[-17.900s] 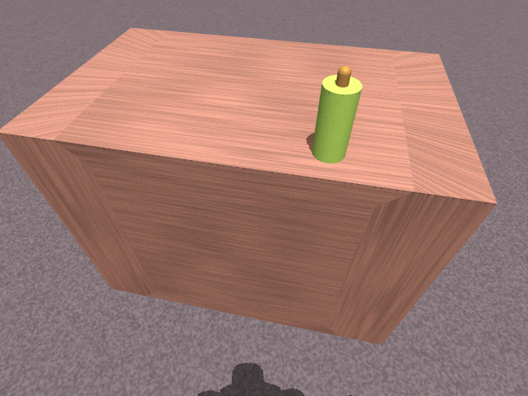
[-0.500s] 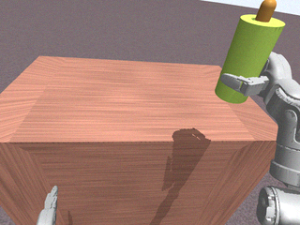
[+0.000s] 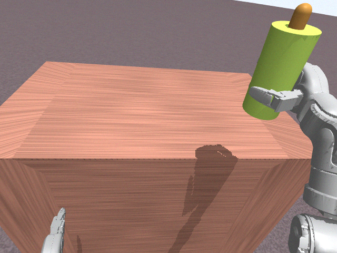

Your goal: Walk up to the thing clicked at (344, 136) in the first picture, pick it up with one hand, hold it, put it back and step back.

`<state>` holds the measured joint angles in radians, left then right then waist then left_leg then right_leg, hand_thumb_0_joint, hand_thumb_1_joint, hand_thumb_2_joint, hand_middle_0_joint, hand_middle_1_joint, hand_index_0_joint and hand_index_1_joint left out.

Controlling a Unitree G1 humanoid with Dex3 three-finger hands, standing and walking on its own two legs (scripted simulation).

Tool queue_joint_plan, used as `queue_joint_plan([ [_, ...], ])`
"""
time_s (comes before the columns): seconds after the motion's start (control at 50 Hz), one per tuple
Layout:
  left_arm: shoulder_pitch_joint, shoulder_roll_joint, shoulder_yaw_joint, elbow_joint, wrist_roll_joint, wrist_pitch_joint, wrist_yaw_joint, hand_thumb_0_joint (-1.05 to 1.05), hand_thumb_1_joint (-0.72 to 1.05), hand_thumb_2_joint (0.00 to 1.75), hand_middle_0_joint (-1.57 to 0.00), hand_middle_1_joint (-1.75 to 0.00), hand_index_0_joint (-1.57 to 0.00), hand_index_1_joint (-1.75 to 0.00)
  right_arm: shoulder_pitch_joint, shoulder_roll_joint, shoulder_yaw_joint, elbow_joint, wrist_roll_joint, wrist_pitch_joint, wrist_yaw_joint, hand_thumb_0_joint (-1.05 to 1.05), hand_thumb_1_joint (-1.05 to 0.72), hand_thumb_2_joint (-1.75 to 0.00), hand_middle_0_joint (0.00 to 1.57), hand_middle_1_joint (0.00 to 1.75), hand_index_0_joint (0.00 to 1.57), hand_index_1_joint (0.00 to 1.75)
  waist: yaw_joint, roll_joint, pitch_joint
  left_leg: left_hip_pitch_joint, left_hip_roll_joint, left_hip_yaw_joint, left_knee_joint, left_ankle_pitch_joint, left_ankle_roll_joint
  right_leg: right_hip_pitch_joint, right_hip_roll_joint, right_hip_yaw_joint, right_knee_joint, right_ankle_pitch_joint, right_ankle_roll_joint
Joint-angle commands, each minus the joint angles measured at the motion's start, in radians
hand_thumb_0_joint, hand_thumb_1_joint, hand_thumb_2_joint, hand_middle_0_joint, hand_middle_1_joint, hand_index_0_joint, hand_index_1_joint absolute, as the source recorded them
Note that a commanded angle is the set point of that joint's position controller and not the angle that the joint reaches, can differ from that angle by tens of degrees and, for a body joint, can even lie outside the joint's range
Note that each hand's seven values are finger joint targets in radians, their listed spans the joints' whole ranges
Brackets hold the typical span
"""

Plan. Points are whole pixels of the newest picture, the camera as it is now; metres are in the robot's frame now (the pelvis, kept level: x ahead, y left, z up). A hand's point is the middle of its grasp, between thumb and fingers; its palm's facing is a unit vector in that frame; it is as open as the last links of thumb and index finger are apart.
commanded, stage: hold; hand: right
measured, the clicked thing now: (279, 65) +0.33 -0.16 +0.36
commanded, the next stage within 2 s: crouch in 0.38 s
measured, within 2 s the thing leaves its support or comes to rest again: neither
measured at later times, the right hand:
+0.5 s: hand (269, 83) +0.33 -0.16 +0.32, palm faces +0.12 +0.99 -0.04, open 10.2 cm
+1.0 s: hand (253, 103) +0.40 -0.19 +0.24, palm faces +0.20 +0.98 -0.03, open 10.3 cm
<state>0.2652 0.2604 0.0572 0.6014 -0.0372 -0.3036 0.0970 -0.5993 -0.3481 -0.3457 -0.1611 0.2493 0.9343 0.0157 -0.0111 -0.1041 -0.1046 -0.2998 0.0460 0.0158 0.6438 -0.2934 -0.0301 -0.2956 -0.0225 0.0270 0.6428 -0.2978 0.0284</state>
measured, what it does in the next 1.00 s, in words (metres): stands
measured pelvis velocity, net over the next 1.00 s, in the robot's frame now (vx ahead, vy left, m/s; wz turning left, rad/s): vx -0.01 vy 0.00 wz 0.02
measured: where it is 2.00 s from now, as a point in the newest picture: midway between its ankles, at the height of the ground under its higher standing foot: outside the picture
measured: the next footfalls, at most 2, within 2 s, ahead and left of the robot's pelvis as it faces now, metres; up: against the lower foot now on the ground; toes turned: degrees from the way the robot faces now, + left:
none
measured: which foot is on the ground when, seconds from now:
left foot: down 0.00-1.00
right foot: down 0.00-1.00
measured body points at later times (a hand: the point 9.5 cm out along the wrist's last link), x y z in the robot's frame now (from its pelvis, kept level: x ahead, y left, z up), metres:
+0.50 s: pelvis +0.00 +0.00 +0.00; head -0.06 +0.04 +0.44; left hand +0.17 +0.26 -0.06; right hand +0.32 -0.22 +0.32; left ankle +0.03 +0.14 -0.72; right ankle +0.03 -0.14 -0.72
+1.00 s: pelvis -0.01 +0.00 +0.00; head -0.04 +0.03 +0.45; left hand +0.14 +0.26 -0.06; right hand +0.38 -0.24 +0.24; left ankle +0.03 +0.14 -0.72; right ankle +0.03 -0.14 -0.72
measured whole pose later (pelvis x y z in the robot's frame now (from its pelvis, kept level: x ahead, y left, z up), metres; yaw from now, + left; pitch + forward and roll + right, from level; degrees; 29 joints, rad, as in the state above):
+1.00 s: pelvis -0.01 +0.00 +0.00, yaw +1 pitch -1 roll +0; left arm 0.28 0.24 0.04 0.61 -0.01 -0.37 0.11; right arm -0.69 -0.36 -0.33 0.29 0.15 0.67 -0.01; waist 0.03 -0.06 -0.06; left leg -0.38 0.04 0.00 0.67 -0.28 -0.03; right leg -0.36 -0.03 0.01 0.66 -0.29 0.03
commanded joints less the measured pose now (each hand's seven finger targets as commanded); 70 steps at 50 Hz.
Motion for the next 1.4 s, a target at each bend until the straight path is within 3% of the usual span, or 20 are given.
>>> queue_joint_plan([
  [0.0, -0.180, 0.097, 0.030, -0.201, -0.001, -0.067, 0.002, 0.00, -0.55, 0.04, -0.05, -0.06, -0.05, -0.05, -0.611, -0.282, -0.114, -0.235, 0.010, -0.123, -0.003, 0.00, -0.13, -1.35, 1.26, 1.47, 1.32, 1.47, -0.006, 0.072, -0.221, 0.012, -0.045, 0.065, -0.126, 0.080, 0.004, 0.091, 0.042, -0.032, -0.105, 0.087, -0.034],
  [0.02, -0.158, 0.118, 0.059, -0.166, -0.002, -0.064, 0.005, 0.00, -0.55, 0.05, -0.05, -0.06, -0.05, -0.05, -0.643, -0.284, -0.104, -0.297, 0.013, -0.127, -0.003, 0.00, -0.10, -1.34, 1.24, 1.45, 1.31, 1.45, -0.002, 0.044, -0.217, 0.004, -0.043, 0.064, -0.126, 0.068, 0.008, 0.091, 0.043, -0.030, -0.111, 0.079, -0.031],
  [0.12, -0.165, 0.126, 0.061, -0.191, -0.002, -0.077, 0.007, 0.00, -0.55, 0.05, -0.05, -0.05, -0.05, -0.05, -0.638, -0.266, -0.093, -0.221, 0.010, -0.118, 0.004, 0.00, -0.11, -1.34, 1.24, 1.44, 1.30, 1.44, 0.009, 0.077, -0.232, 0.001, -0.045, 0.065, -0.123, 0.121, 0.004, 0.116, 0.041, -0.027, -0.101, 0.128, -0.034],
  [0.18, -0.156, 0.078, 0.008, -0.147, -0.001, -0.075, -0.001, 0.00, -0.55, 0.05, -0.05, -0.05, -0.05, -0.05, -0.676, -0.254, -0.070, -0.211, 0.001, -0.127, 0.008, 0.00, -0.12, -1.35, 1.25, 1.46, 1.31, 1.46, -0.001, 0.043, -0.202, -0.003, -0.045, 0.071, -0.125, 0.075, 0.010, 0.094, 0.040, -0.021, -0.114, 0.087, -0.029],
  [0.24, -0.173, 0.118, 0.056, -0.172, 0.001, -0.082, 0.003, 0.00, -0.55, 0.04, -0.05, -0.06, -0.06, -0.05, -0.693, -0.268, -0.077, -0.248, 0.001, -0.132, 0.005, 0.00, -0.11, -1.34, 1.24, 1.45, 1.30, 1.45, 0.004, 0.036, -0.236, 0.005, -0.042, 0.066, -0.126, 0.067, 0.010, 0.097, 0.044, -0.028, -0.113, 0.071, -0.030],
  [0.32, -0.164, 0.113, 0.055, -0.167, -0.001, -0.078, 0.002, 0.00, -0.55, 0.05, -0.05, -0.06, -0.06, -0.05, -0.623, -0.309, -0.132, -0.216, 0.002, -0.132, 0.005, 0.00, -0.14, -1.35, 1.26, 1.46, 1.32, 1.46, -0.015, 0.070, -0.246, 0.024, -0.041, 0.068, -0.122, 0.108, 0.007, 0.099, 0.045, -0.028, -0.099, 0.123, -0.032],
  [0.46, -0.191, 0.101, 0.031, -0.201, 0.001, -0.077, -0.001, 0.00, -0.51, 0.03, -0.06, -0.07, -0.07, -0.05, -0.653, -0.282, -0.105, -0.243, 0.008, -0.132, -0.007, 0.00, -0.03, -1.43, 1.27, 1.54, 1.35, 1.54, -0.012, 0.070, -0.235, 0.017, -0.043, 0.064, -0.128, 0.067, 0.009, 0.093, 0.042, -0.028, -0.110, 0.080, -0.033],
  [0.48, -0.167, 0.103, 0.038, -0.175, 0.002, -0.071, 0.004, 0.00, -0.51, 0.04, -0.05, -0.06, -0.06, -0.04, -0.682, -0.313, -0.123, -0.271, 0.009, -0.133, -0.010, 0.00, -0.11, -1.35, 1.28, 1.46, 1.33, 1.46, -0.014, 0.062, -0.250, 0.026, -0.041, 0.062, -0.126, 0.084, 0.008, 0.097, 0.045, -0.030, -0.100, 0.096, -0.034],
  [0.56, -0.159, 0.129, 0.062, -0.187, 0.004, -0.068, 0.012, 0.00, -0.52, 0.04, -0.04, -0.05, -0.05, -0.05, -0.677, -0.287, -0.110, -0.176, 0.002, -0.121, -0.017, 0.00, -0.13, -1.35, 1.29, 1.48, 1.35, 1.48, 0.005, 0.100, -0.238, 0.017, -0.041, 0.063, -0.128, 0.101, 0.002, 0.106, 0.045, -0.034, -0.096, 0.104, -0.037],
  [0.62, -0.163, 0.074, 0.006, -0.154, 0.003, -0.062, 0.006, 0.00, -0.53, 0.04, -0.05, -0.05, -0.05, -0.05, -0.630, -0.243, -0.072, -0.050, -0.014, -0.118, -0.012, 0.00, -0.09, -1.36, 1.28, 1.49, 1.35, 1.49, -0.001, 0.098, -0.149, -0.016, -0.040, 0.063, -0.139, 0.057, 0.001, 0.056, 0.047, -0.034, -0.111, 0.060, -0.037],
  [0.64, -0.163, 0.092, 0.034, -0.146, 0.005, -0.064, 0.010, 0.00, -0.52, 0.04, -0.05, -0.05, -0.06, -0.05, -0.642, -0.251, -0.074, -0.052, -0.018, -0.125, -0.012, 0.00, -0.09, -1.36, 1.27, 1.48, 1.34, 1.48, 0.007, 0.097, -0.144, -0.019, -0.039, 0.061, -0.143, 0.034, 0.000, 0.054, 0.047, -0.033, -0.115, 0.035, -0.038],
  [0.76, -0.114, 0.069, 0.011, -0.120, 0.014, -0.092, 0.005, 0.00, -0.52, 0.03, -0.05, -0.05, -0.06, -0.04, -0.720, -0.274, -0.060, 0.088, -0.051, -0.219, -0.002, 0.00, -0.08, -1.35, 1.28, 1.48, 1.34, 1.48, 0.037, 0.084, -0.150, -0.049, -0.038, 0.048, -0.140, 0.023, -0.002, 0.054, 0.042, -0.034, -0.116, 0.000, -0.043],
  [0.8, -0.136, 0.108, 0.042, -0.159, 0.020, -0.108, 0.011, 0.00, -0.52, 0.04, -0.05, -0.06, -0.06, -0.05, -0.780, -0.307, -0.072, 0.086, -0.061, -0.274, -0.007, 0.00, -0.07, -1.37, 1.29, 1.49, 1.35, 1.49, 0.040, 0.080, -0.226, -0.036, -0.035, 0.041, -0.128, 0.052, -0.001, 0.079, 0.041, -0.038, -0.104, 0.029, -0.041],
  [0.96, -0.156, 0.099, 0.028, -0.191, 0.025, -0.132, 0.027, 0.00, -0.52, 0.04, -0.05, -0.06, -0.06, -0.05, -0.823, -0.350, -0.067, 0.067, -0.070, -0.468, -0.017, 0.00, -0.08, -1.29, 1.24, 1.41, 1.30, 1.41, 0.021, 0.011, -0.348, -0.023, -0.044, 0.042, -0.084, 0.081, 0.017, 0.106, 0.023, -0.019, -0.086, 0.058, -0.031],
  [1.04, -0.140, 0.092, 0.019, -0.164, 0.030, -0.121, 0.039, 0.00, -0.52, 0.05, -0.05, -0.06, -0.06, -0.05, -0.784, -0.352, -0.072, 0.119, -0.067, -0.519, -0.026, 0.00, -0.07, -1.28, 1.23, 1.40, 1.29, 1.40, 0.021, -0.002, -0.334, -0.018, -0.042, 0.035, -0.087, 0.098, 0.017, 0.085, 0.023, -0.024, -0.074, 0.071, -0.032],
  [1.1, -0.143, 0.129, 0.047, -0.211, 0.034, -0.119, 0.057, 0.00, -0.52, 0.05, -0.05, -0.05, -0.06, -0.05, -0.799, -0.350, -0.062, 0.122, -0.072, -0.552, -0.031, 0.00, -0.09, -1.28, 1.24, 1.40, 1.29, 1.40, 0.036, 0.025, -0.380, -0.017, -0.047, 0.036, -0.078, 0.151, 0.017, 0.122, 0.017, -0.021, -0.066, 0.125, -0.029],
  [1.14, -0.119, 0.097, 0.020, -0.199, 0.036, -0.106, 0.055, 0.00, -0.51, 0.04, -0.05, -0.06, -0.06, -0.05, -0.775, -0.332, -0.055, 0.175, -0.076, -0.569, -0.033, 0.00, -0.09, -1.30, 1.24, 1.42, 1.30, 1.42, 0.034, 0.024, -0.337, -0.013, -0.046, 0.039, -0.078, 0.163, 0.017, 0.101, 0.019, -0.025, -0.062, 0.141, -0.027],
  [1.2, -0.077, 0.125, 0.058, -0.189, 0.036, -0.098, 0.056, 0.00, -0.51, 0.04, -0.05, -0.05, -0.06, -0.04, -0.774, -0.331, -0.061, 0.252, -0.079, -0.592, -0.027, 0.00, -0.10, -1.28, 1.23, 1.40, 1.28, 1.40, 0.055, 0.033, -0.309, -0.041, -0.050, 0.044, -0.082, 0.155, 0.016, 0.085, 0.013, -0.023, -0.073, 0.128, -0.027],
  [1.24, -0.048, 0.086, 0.030, -0.173, 0.036, -0.090, 0.047, 0.00, -0.52, 0.04, -0.05, -0.05, -0.06, -0.05, -0.773, -0.319, -0.047, 0.290, -0.090, -0.613, -0.021, 0.00, -0.11, -1.28, 1.24, 1.40, 1.29, 1.40, 0.054, 0.011, -0.274, -0.056, -0.047, 0.038, -0.083, 0.143, 0.018, 0.070, 0.018, -0.029, -0.075, 0.112, -0.026],
  [1.38, -0.035, 0.132, 0.082, -0.214, 0.037, -0.084, 0.038, 0.00, -0.52, 0.03, -0.05, -0.05, -0.06, -0.05, -0.776, -0.343, -0.070, 0.333, -0.093, -0.680, -0.009, 0.00, -0.13, -1.25, 1.21, 1.36, 1.26, 1.36, 0.060, 0.042, -0.322, -0.037, -0.044, 0.028, -0.075, 0.199, 0.013, 0.079, 0.024, -0.037, -0.054, 0.158, -0.032],
])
